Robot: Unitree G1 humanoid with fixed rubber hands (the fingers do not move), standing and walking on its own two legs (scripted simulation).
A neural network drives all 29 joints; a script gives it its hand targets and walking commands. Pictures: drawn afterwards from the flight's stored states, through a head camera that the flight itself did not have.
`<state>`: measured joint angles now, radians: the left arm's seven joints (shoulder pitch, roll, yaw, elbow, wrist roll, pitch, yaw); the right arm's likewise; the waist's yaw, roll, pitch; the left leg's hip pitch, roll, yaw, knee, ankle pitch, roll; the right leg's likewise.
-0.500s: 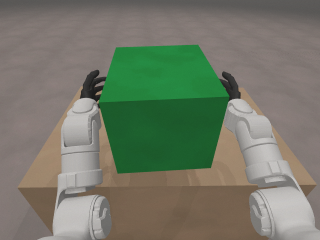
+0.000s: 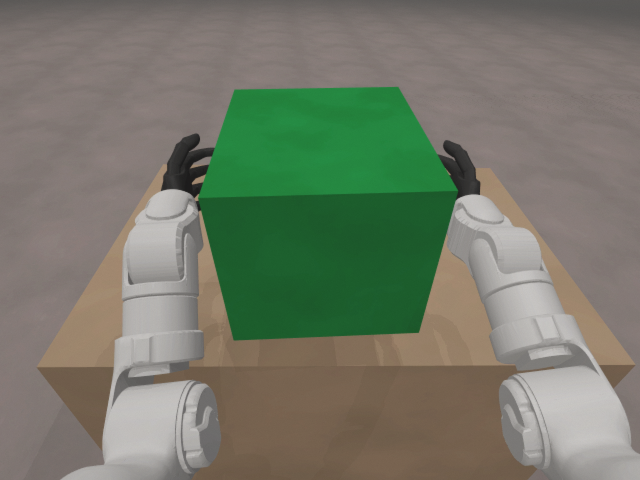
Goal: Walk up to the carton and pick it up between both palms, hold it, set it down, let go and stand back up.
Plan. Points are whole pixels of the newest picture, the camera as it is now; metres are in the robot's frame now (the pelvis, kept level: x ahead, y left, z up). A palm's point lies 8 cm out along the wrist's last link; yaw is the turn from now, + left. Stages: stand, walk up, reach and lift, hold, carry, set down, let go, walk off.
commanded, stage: hold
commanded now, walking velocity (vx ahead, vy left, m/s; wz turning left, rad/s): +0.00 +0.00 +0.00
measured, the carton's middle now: (321, 204) +0.43 +0.01 +0.18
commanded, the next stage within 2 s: none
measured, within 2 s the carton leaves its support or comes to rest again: neither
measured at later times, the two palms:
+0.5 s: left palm (183, 201) +0.37 +0.17 +0.23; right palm (462, 204) +0.37 -0.16 +0.22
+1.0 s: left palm (183, 201) +0.37 +0.17 +0.23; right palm (461, 205) +0.37 -0.16 +0.22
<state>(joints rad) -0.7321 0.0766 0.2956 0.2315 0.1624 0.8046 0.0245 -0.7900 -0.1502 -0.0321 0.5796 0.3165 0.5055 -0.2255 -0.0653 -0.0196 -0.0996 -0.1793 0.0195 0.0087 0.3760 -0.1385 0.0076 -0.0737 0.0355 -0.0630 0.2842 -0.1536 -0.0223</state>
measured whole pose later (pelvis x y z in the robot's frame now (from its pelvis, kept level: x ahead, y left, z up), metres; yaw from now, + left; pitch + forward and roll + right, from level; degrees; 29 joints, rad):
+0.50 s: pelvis +0.00 +0.00 +0.00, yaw +0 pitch -4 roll -1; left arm -0.71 0.07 0.29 0.21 0.16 0.81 0.02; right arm -0.77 -0.15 -0.02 0.56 0.33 0.52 -0.23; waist -0.07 -0.02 -0.10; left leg -0.17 0.02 0.00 0.38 -0.15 0.00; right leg -0.06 0.04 -0.07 0.28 -0.16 -0.02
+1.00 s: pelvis +0.00 +0.00 +0.00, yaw +0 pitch -3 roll -1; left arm -0.72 0.08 0.29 0.23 0.16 0.80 0.02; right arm -0.79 -0.15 -0.02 0.57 0.32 0.51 -0.23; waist -0.07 -0.02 -0.10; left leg -0.18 0.02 0.00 0.38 -0.14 0.00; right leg -0.07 0.04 -0.07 0.28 -0.16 -0.02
